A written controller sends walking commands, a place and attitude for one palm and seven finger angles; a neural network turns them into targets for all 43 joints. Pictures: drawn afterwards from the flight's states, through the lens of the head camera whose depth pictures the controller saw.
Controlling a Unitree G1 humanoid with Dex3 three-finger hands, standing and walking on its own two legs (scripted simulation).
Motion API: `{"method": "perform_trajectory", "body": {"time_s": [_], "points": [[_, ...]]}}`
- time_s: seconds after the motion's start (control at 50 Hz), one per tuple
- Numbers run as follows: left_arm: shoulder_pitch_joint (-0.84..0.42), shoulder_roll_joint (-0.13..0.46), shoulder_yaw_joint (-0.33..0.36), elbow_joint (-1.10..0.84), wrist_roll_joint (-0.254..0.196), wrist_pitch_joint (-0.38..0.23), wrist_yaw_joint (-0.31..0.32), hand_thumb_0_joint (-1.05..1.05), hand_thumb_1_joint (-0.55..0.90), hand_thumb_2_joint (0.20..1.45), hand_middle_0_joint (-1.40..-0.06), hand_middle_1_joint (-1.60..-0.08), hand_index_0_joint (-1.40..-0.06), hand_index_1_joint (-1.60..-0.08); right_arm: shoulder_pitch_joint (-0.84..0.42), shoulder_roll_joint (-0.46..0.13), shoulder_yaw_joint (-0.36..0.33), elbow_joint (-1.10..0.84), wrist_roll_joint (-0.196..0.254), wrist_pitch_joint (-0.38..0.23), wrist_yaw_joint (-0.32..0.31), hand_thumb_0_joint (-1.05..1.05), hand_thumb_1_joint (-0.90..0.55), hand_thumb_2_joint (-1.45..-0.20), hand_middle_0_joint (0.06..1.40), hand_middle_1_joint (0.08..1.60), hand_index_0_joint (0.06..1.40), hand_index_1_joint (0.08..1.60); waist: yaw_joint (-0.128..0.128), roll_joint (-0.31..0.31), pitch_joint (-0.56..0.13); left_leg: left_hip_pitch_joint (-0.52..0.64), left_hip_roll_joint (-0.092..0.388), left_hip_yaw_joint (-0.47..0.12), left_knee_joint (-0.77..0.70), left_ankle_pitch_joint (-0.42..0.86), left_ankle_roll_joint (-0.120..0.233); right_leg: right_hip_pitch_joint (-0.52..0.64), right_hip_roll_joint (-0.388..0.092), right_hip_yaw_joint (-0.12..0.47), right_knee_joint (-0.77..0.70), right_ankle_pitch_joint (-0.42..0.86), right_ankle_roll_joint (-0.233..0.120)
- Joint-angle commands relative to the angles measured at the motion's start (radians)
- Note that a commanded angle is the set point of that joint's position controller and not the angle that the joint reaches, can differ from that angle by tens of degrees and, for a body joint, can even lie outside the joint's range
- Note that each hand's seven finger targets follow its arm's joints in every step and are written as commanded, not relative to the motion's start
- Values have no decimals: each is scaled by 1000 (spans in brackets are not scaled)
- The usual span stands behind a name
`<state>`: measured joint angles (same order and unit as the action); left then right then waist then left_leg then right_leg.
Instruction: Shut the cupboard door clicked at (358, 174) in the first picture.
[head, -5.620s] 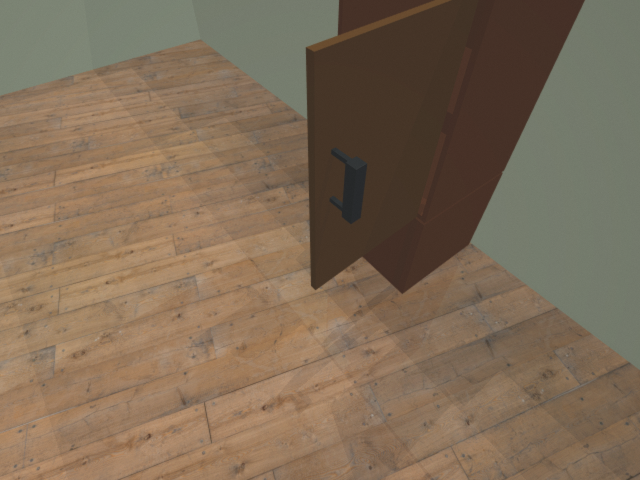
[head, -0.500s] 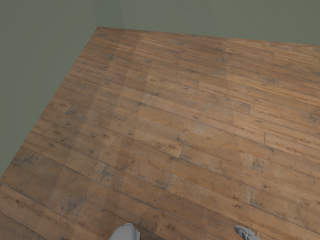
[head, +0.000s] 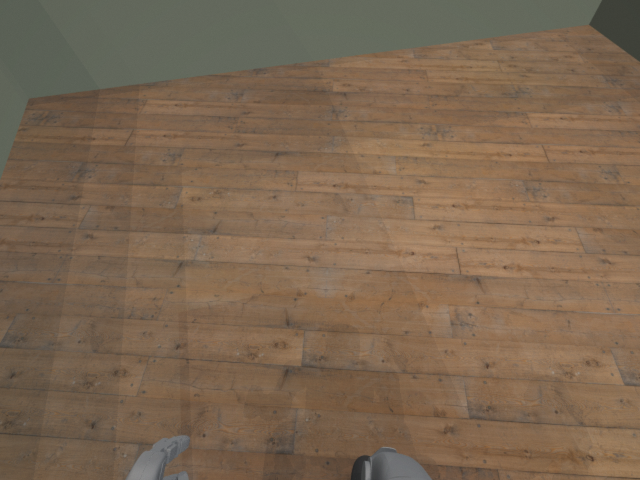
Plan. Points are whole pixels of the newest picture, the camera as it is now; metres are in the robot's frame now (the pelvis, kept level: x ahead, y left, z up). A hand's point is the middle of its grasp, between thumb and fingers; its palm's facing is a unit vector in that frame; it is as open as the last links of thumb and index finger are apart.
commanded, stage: walk to a spot facing it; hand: left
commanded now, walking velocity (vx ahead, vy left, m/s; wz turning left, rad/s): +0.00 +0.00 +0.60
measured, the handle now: out of the picture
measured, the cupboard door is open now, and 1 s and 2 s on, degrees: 93 93 93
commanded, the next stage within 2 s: none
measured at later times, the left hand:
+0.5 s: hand (201, 448) +0.19 +0.18 -0.18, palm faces +0.23 -0.96 -0.18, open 7.2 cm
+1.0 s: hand (221, 425) +0.21 +0.15 -0.14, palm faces +0.45 -0.84 -0.30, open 7.4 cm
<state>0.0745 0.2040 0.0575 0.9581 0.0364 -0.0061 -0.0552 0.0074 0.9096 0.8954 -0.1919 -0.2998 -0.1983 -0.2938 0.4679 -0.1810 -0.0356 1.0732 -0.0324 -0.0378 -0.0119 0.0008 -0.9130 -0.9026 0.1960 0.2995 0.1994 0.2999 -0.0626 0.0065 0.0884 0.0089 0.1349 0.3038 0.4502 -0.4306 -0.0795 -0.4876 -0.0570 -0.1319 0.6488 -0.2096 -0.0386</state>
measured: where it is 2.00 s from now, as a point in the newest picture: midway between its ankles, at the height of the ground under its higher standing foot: (357, 450)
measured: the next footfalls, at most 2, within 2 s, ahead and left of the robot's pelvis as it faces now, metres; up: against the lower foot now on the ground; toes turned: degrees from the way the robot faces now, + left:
right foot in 0.02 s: +0.14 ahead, -0.10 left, +0.00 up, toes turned -8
left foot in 0.48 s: +0.22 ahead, +0.10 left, +0.00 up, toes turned +21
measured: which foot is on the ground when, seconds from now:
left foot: down 0.00-0.02, up 0.04-0.46, down 0.48-0.90, up 0.92-1.00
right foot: up 0.00-0.00, down 0.02-0.48, up 0.50-0.88, down 0.90-1.00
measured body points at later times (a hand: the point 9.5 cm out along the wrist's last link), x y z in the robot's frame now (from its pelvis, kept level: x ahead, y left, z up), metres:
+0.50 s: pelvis +0.16 -0.01 -0.01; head +0.19 +0.02 +0.44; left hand +0.18 +0.24 -0.17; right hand +0.28 -0.25 -0.14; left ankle +0.19 +0.09 -0.73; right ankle +0.10 -0.10 -0.72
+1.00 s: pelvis +0.22 -0.08 +0.01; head +0.28 -0.08 +0.45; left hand +0.19 +0.19 -0.12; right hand +0.41 -0.28 -0.15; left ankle +0.15 +0.05 -0.66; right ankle +0.25 -0.18 -0.73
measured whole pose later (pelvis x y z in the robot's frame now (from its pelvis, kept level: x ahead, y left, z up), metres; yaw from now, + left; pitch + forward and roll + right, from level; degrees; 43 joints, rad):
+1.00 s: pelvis +0.22 -0.08 +0.01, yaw +30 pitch +2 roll +2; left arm 0.15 0.19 0.03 0.89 0.02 0.01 0.02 0.00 0.91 0.89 -0.20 -0.30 -0.20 -0.29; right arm 0.16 -0.27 -0.10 0.94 -0.02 0.08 0.01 0.00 -0.91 -0.90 0.20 0.30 0.20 0.30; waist -0.02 0.05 0.09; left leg -0.53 -0.02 -0.05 1.05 -0.47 -0.05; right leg -0.28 -0.06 -0.09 0.60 -0.35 -0.01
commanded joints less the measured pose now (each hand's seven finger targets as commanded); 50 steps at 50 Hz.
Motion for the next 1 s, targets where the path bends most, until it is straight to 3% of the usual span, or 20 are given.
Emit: {"method": "perform_trajectory", "body": {"time_s": [0.0, 0.02, 0.04, 0.14, 0.2, 0.34, 0.42, 0.44, 0.46, 0.48, 0.5, 0.56, 0.62, 0.78, 0.84, 0.86, 0.88, 0.9, 0.92, 0.98], "points": [[460, 251, 71, 70, -5, -56, 43, 0, 900, 900, -200, -300, -200, -300, -14, -73, -7, -98, 37, -26, 1, 0, -900, -900, 200, 300, 200, 300, 226, -305, -362, -599, -77, -43, 737, -111, 26, 881, -360, 546, -185, 355, -194], [434, 266, 64, 75, -31, -55, 56, 0, 900, 900, -200, -300, -200, -300, -51, -103, -11, -102, 39, -18, -4, 0, -900, -900, 200, 300, 200, 300, 204, -244, -376, -638, -60, -223, 884, -204, 40, 828, -412, 575, -251, 530, -238], [343, 215, 46, 63, -33, -54, 66, 0, 900, 900, -200, -300, -200, -300, -81, -85, -13, -92, 39, -14, -6, 0, -900, -900, 200, 300, 200, 300, 164, -132, -268, -641, -19, -273, 894, -105, 42, 707, -377, 432, -263, 579, -220], [111, 57, -16, 18, -24, -67, 73, 0, 900, 900, -200, -300, -200, -300, 2, -2, 3, -4, 21, 49, -8, 0, -900, -900, 200, 300, 200, 300, 2, -108, -104, -430, 13, -295, 650, 72, 31, 253, -255, 58, -363, 588, -94], [100, 52, -14, 22, -27, -65, 73, 0, 900, 900, -200, -300, -200, -300, -14, 5, 0, -3, 20, 63, 2, 0, -900, -900, 200, 300, 200, 300, -4, -112, -87, -447, -15, -245, 574, 136, 23, 264, -229, -13, -372, 568, -84], [136, 91, 14, 11, -16, -41, 83, 0, 900, 900, -200, -300, -200, -300, -224, -24, -13, -105, 14, 70, 19, 0, -900, -900, 200, 300, 200, 300, 48, -132, -46, -524, -29, -191, 369, 83, 34, 398, -302, -33, -286, 578, -96], [127, 148, 31, -12, -20, -30, 79, 0, 900, 900, -200, -300, -200, -300, -172, -78, -26, -125, 4, 63, 24, 0, -900, -900, 200, 300, 200, 300, 8, -74, -125, -329, -102, -154, 153, 191, 71, 413, -281, -94, -18, 648, -33], [118, 151, 30, -25, -27, -25, 76, 0, 900, 900, -200, -300, -200, -300, -105, -126, -39, -119, -1, 58, 21, 0, -900, -900, 200, 300, 200, 300, -28, 7, -177, -178, -58, -224, 75, 451, 109, 309, -238, -121, 140, 520, 18], [114, 92, 20, -68, -39, -17, 72, 0, 900, 900, -200, -300, -200, -300, -45, -231, -61, -129, -6, 50, 17, 0, -900, -900, 200, 300, 200, 300, -45, 299, -212, -23, 216, -614, -3, 888, 254, 34, -78, -132, 396, -141, 103], [38, 94, 11, -113, -31, -5, 77, 0, 900, 900, -200, -300, -200, -300, -15, -280, -68, -114, 5, 55, 1, 0, -900, -900, 200, 300, 200, 300, -61, 267, -229, -21, 332, -773, -39, 1068, 364, -58, -11, 36, 569, -493, 103], [14, 105, 15, -131, -23, 6, 81, 0, 900, 900, -200, -300, -200, -300, -54, -278, -69, -121, 7, 55, -5, 0, -900, -900, 200, 300, 200, 300, -34, 122, -206, -77, 327, -719, -61, 815, 365, -71, -38, 123, 614, -445, 91], [34, 97, 25, -93, -16, 22, 70, 0, 900, 900, -200, -300, -200, -300, -211, -225, -56, -178, 8, 44, -16, 0, -900, -900, 200, 300, 200, 300, 32, 119, -150, -203, 183, -582, -96, 559, 258, -85, -50, 148, 598, -244, 113], [88, 86, 24, -75, -17, 33, 65, 0, 900, 900, -200, -300, -200, -300, -242, -231, -58, -186, 11, 38, -14, 0, -900, -900, 200, 300, 200, 300, 53, 104, -174, -194, 112, -495, -90, 567, 228, -52, -27, 131, 504, -184, 125], [39, 88, 17, -123, -23, 31, 69, 0, 900, 900, -200, -300, -200, -300, -259, -254, -85, -197, 4, 63, 2, 0, -900, -900, 200, 300, 200, 300, 33, 181, -153, -246, 79, -568, -67, 469, 229, 84, 32, 96, 158, -235, 126], [154, 107, 25, -101, -28, 17, 73, 0, 900, 900, -200, -300, -200, -300, -325, -254, -93, -226, 13, 74, 5, 0, -900, -900, 200, 300, 200, 300, 89, 153, -172, -372, 30, -578, 22, 410, 185, 316, 55, 76, -119, -68, 115], [215, 167, 35, -93, -20, 4, 79, 0, 900, 900, -200, -300, -200, -300, -338, -214, -88, -239, 23, 74, 10, 0, -900, -900, 200, 300, 200, 300, 120, 24, -190, -481, -40, -526, 120, 256, 129, 457, -36, 162, -287, -21, 98], [234, 272, 57, -93, -2, -5, 89, 0, 900, 900, -200, -300, -200, -300, -330, -123, -77, -261, 28, 74, 16, 0, -900, -900, 200, 300, 200, 300, 127, -325, -176, -676, -201, -332, 388, -103, 34, 535, -350, 482, -400, 25, -3], [203, 286, 47, -109, -10, -1, 93, 0, 900, 900, -200, -300, -200, -300, -356, -169, -81, -269, 17, 76, 17, 0, -900, -900, 200, 300, 200, 300, 123, -323, -139, -657, -164, -356, 630, -217, 36, 376, -468, 531, -391, 155, -86], [139, 240, 32, -124, -11, -1, 92, 0, 900, 900, -200, -300, -200, -300, -334, -169, -79, -262, 13, 82, 25, 0, -900, -900, 200, 300, 200, 300, 81, -215, -100, -641, -136, -383, 741, -144, 43, 300, -408, 414, -369, 145, -106], [72, 144, 9, -143, -22, -8, 91, 0, 900, 900, -200, -300, -200, -300, -305, -150, -75, -208, 12, 103, 35, 0, -900, -900, 200, 300, 200, 300, 26, -238, -81, -643, -99, -333, 825, 28, 4, 333, -245, 172, -297, 403, -32]]}}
